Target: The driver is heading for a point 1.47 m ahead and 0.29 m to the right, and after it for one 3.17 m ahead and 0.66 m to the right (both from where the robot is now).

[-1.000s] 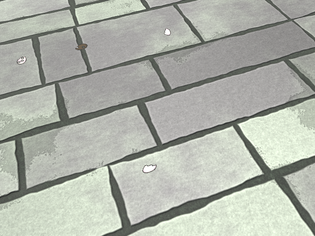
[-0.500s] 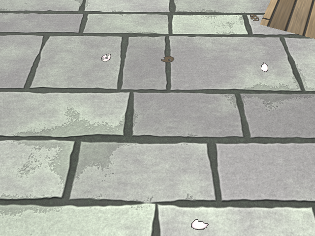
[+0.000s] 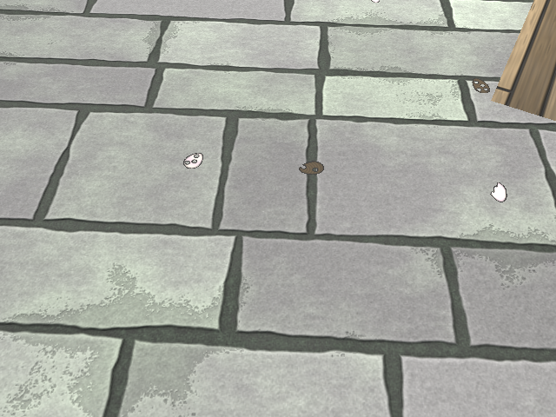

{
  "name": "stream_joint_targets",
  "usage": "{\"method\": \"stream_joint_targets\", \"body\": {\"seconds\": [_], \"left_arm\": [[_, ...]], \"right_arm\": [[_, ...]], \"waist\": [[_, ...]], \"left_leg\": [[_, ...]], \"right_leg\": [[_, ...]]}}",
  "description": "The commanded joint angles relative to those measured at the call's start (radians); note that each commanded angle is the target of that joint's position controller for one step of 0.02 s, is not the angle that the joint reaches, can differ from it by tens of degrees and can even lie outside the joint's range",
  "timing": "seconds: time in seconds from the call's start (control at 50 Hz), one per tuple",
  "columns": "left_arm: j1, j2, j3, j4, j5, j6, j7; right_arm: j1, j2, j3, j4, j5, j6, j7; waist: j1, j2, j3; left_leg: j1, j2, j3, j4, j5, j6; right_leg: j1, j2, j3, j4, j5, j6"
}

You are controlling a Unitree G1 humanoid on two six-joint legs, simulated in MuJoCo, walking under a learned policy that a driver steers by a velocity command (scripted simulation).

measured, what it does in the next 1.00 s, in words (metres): walks ahead, turning right: right foot, then left foot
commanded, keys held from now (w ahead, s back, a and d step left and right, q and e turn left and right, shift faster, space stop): w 0.38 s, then no key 0.08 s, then e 0.54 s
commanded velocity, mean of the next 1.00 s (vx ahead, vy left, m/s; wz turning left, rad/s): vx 0.30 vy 0.00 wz -0.17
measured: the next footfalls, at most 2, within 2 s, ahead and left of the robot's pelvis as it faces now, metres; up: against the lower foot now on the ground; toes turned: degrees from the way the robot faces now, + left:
right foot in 0.06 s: +0.21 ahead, -0.10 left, +0.00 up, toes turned -3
left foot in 0.58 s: +0.47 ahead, +0.07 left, +0.00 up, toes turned -1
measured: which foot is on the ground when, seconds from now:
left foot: down 0.00-0.08, up 0.10-0.56, down 0.58-1.00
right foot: up 0.00-0.04, down 0.06-0.58, up 0.60-1.00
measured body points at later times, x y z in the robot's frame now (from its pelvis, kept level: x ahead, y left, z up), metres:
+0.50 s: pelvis +0.27 -0.02 +0.01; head +0.30 -0.03 +0.46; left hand +0.22 +0.22 -0.13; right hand +0.44 -0.25 -0.11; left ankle +0.43 +0.10 -0.70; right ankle +0.17 -0.10 -0.73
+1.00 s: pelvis +0.34 +0.00 +0.01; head +0.36 -0.01 +0.45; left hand +0.51 +0.22 -0.12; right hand +0.36 -0.28 -0.13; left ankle +0.43 +0.07 -0.73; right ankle +0.32 -0.12 -0.70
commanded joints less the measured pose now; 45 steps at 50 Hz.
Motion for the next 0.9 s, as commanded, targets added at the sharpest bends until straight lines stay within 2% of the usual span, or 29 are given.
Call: {"method": "stream_joint_targets", "body": {"seconds": [0.02,0.04,0.06,0.08,0.1,0.12,0.14,0.16,0.18,0.2,0.26,0.32,0.38,0.42,0.46,0.5,0.54,0.56,0.58,0.6,0.62,0.64,0.66,0.68,0.7,0.72,0.76,0.82,0.9], "left_arm": [[0.056,0.114,0.033,-0.044,-0.005,-0.027,0.016],[0.209,0.131,0.044,0.007,-0.003,-0.034,0.027],[0.378,0.176,0.06,0.049,0.017,-0.043,0.041],[0.47,0.301,0.091,0.058,0.04,-0.044,0.043],[0.396,0.25,0.08,0.062,0.004,-0.032,0.027],[0.276,0.191,0.065,0.044,-0.015,-0.029,0.022],[0.21,0.125,0.048,0.036,-0.014,-0.034,0.018],[0.19,0.1,0.038,0.044,-0.01,-0.04,0.019],[0.187,0.071,0.027,0.062,-0.012,-0.045,0.022],[0.202,0.082,0.027,0.074,-0.013,-0.053,0.024],[0.263,0.111,0.035,0.112,-0.019,-0.072,0.021],[0.318,0.112,0.033,0.137,-0.021,-0.072,0.022],[0.359,0.108,0.03,0.157,-0.023,-0.071,0.022],[0.381,0.103,0.025,0.173,-0.02,-0.07,0.027],[0.405,0.097,0.019,0.191,-0.014,-0.066,0.032],[0.405,0.098,0.017,0.203,-0.01,-0.06,0.039],[0.361,0.115,0.021,0.194,-0.012,-0.054,0.048],[0.332,0.125,0.024,0.187,-0.025,-0.052,0.049],[0.333,0.104,0.017,0.149,-0.041,-0.056,0.051],[0.481,0.009,0.001,0.141,-0.083,-0.044,0.06],[0.445,0.113,0.032,0.162,-0.052,-0.022,0.073],[0.381,0.107,0.042,0.154,-0.037,-0.011,0.07],[0.355,0.081,0.041,0.15,-0.023,-0.004,0.063],[0.303,0.08,0.045,0.137,-0.013,0.013,0.052],[0.347,0.06,0.047,0.136,-0.001,0.031,0.044],[0.357,0.058,0.05,0.143,0.005,0.045,0.043],[0.363,0.047,0.054,0.139,0.001,0.063,0.042],[0.283,0.059,0.057,0.096,0.005,0.089,0.034],[0.182,0.068,0.05,0.037,0.004,0.111,0.012]], "right_arm": [[-0.011,-0.172,-0.031,-0.025,-0.008,-0.012,-0.012],[-0.025,-0.177,-0.031,-0.023,-0.007,-0.01,-0.009],[-0.024,-0.156,-0.023,-0.036,0.001,-0.013,-0.005],[0.094,-0.055,-0.003,-0.058,0.043,-0.014,0.006],[0.08,-0.124,-0.019,-0.044,0.013,-0.014,0.005],[0.005,-0.134,-0.025,-0.06,0.002,-0.011,0.006],[-0.051,-0.122,-0.019,-0.073,-0.001,-0.014,0.013],[-0.072,-0.102,-0.017,-0.077,-0.003,-0.008,0.019],[-0.067,-0.09,-0.014,-0.076,-0.016,0.006,0.025],[-0.036,-0.074,-0.01,-0.067,-0.02,0.017,0.033],[-0.1,-0.065,-0.006,-0.084,-0.02,0.031,0.04],[-0.24,-0.066,-0.003,-0.13,-0.017,0.033,0.044],[-0.348,-0.045,0.008,-0.164,-0.01,0.029,0.046],[-0.387,-0.025,0.017,-0.172,-0.007,0.025,0.042],[-0.396,-0.019,0.021,-0.167,-0.004,0.018,0.032],[-0.376,-0.037,0.016,-0.16,-0.006,0.009,0.022],[-0.257,-0.076,0.002,-0.116,-0.01,-0.007,0.009],[-0.156,-0.098,-0.007,-0.085,-0.02,-0.024,0.001],[-0.041,-0.174,-0.024,-0.066,-0.041,-0.039,-0.011],[-0.016,-0.259,-0.049,-0.083,-0.028,-0.025,-0.007],[-0.022,-0.204,-0.041,-0.102,0.019,-0.008,0.0],[-0.106,-0.14,-0.022,-0.115,0.016,-0.005,-0.001],[-0.182,-0.093,-0.008,-0.129,0.008,0.0,-0.009],[-0.213,-0.068,0.001,-0.133,0.008,0.006,-0.022],[-0.218,-0.079,0.0,-0.132,0.009,0.006,-0.032],[-0.212,-0.067,0.002,-0.131,0.008,0.007,-0.032],[-0.233,-0.084,-0.004,-0.145,0.002,0.005,-0.032],[-0.238,-0.106,-0.011,-0.152,-0.006,0.017,-0.035],[-0.245,-0.132,-0.023,-0.162,-0.009,0.04,-0.033]], "waist": [[0.088,0.114,-0.016],[0.158,0.088,-0.096],[0.223,0.037,-0.203],[0.181,-0.188,-0.337],[0.154,-0.134,-0.321],[0.106,-0.054,-0.147],[0.094,0.011,-0.062],[0.071,0.001,-0.017],[0.046,-0.015,0.005],[0.034,-0.054,-0.014],[0.032,-0.025,0.002],[0.061,-0.018,0.037],[0.089,-0.022,0.042],[0.099,-0.021,0.047],[0.109,-0.035,0.024],[0.099,-0.06,0.007],[0.047,-0.063,-0.032],[-0.006,-0.022,-0.075],[-0.028,0.056,-0.196],[0.01,0.28,-0.394],[-0.013,0.162,-0.456],[0.03,0.09,-0.316],[0.06,0.074,-0.204],[0.076,0.062,-0.138],[0.095,0.171,-0.119],[0.1,0.153,-0.109],[0.122,0.113,-0.132],[0.114,0.138,-0.118],[0.088,0.164,-0.088]], "left_leg": [[-0.024,0.302,-0.064,0.196,1.03,0.065],[-0.051,0.268,-0.035,0.375,1.056,0.049],[-0.214,0.227,-0.01,0.622,0.824,0.035],[-0.559,0.046,0.068,1.036,0.236,-0.019],[-0.686,0.007,-0.042,1.152,-0.164,0.001],[-0.734,0.081,-0.057,1.164,-0.085,0.007],[-0.723,0.123,-0.045,1.104,-0.017,0.006],[-0.697,0.155,-0.033,1.044,0.013,0.003],[-0.652,0.178,-0.024,0.998,0.041,-0.006],[-0.619,0.179,-0.01,0.982,0.051,-0.019],[-0.685,0.207,0.025,0.92,0.109,-0.051],[-0.789,0.233,0.057,0.782,0.211,-0.081],[-0.781,0.219,0.088,0.608,0.298,-0.094],[-0.728,0.188,0.118,0.504,0.333,-0.091],[-0.667,0.151,0.135,0.444,0.35,-0.078],[-0.614,0.128,0.111,0.408,0.312,-0.059],[-0.497,0.098,0.091,0.319,0.289,-0.034],[-0.354,0.114,0.087,0.208,0.443,-0.02],[-0.097,0.289,-0.036,0.282,0.88,0.012],[0.18,0.609,-0.314,0.367,1.382,0.208],[0.12,0.586,-0.343,0.338,1.406,0.232],[0.001,0.526,-0.214,0.289,1.247,0.184],[-0.114,0.474,-0.147,0.238,1.077,0.14],[-0.229,0.414,-0.092,0.172,0.942,0.098],[-0.3,0.435,-0.077,0.156,0.931,0.136],[-0.331,0.417,-0.049,0.145,0.909,0.138],[-0.361,0.398,0.01,0.129,0.792,0.137],[-0.393,0.404,0.044,0.091,0.541,0.141],[-0.426,0.412,0.065,0.042,0.176,0.125]], "right_leg": [[0.163,0.073,-0.02,-0.061,-0.102,-0.057],[0.337,0.1,-0.032,-0.124,-0.081,-0.08],[0.595,-0.019,0.09,-0.145,-0.115,-0.121],[0.875,-0.321,0.578,-0.206,-0.225,-0.259],[0.823,-0.353,0.79,-0.333,-0.226,-0.277],[0.663,-0.321,0.618,-0.34,-0.302,-0.254],[0.532,-0.275,0.496,-0.381,-0.263,-0.228],[0.455,-0.223,0.399,-0.411,-0.211,-0.193],[0.391,-0.168,0.318,-0.438,-0.147,-0.153],[0.374,-0.168,0.284,-0.447,-0.081,-0.162],[0.382,-0.149,0.216,-0.485,0.004,-0.179],[0.433,-0.126,0.168,-0.514,0.059,-0.175],[0.471,-0.103,0.122,-0.504,0.14,-0.156],[0.49,-0.097,0.077,-0.456,0.37,-0.142],[0.532,-0.097,0.052,-0.388,0.541,-0.124],[0.569,-0.11,0.084,-0.309,0.627,-0.114],[0.599,-0.103,0.127,-0.176,0.677,-0.091],[0.564,-0.066,0.114,-0.035,0.609,-0.066],[0.401,-0.02,0.099,0.175,0.299,-0.039],[0.153,0.147,0.012,0.529,-0.482,-0.009],[0.131,0.14,0.103,0.639,-0.573,-0.009],[0.096,0.095,0.135,0.647,-0.528,-0.006],[0.07,0.063,0.122,0.61,-0.478,0.003],[0.104,0.042,0.114,0.566,-0.43,0.007],[0.137,0.04,0.102,0.562,-0.402,0.026],[0.151,0.041,0.094,0.574,-0.383,0.037],[0.153,0.053,0.078,0.573,-0.353,0.054],[0.117,0.032,0.061,0.485,-0.308,0.058],[0.148,0.012,0.031,0.321,-0.285,0.052]]}}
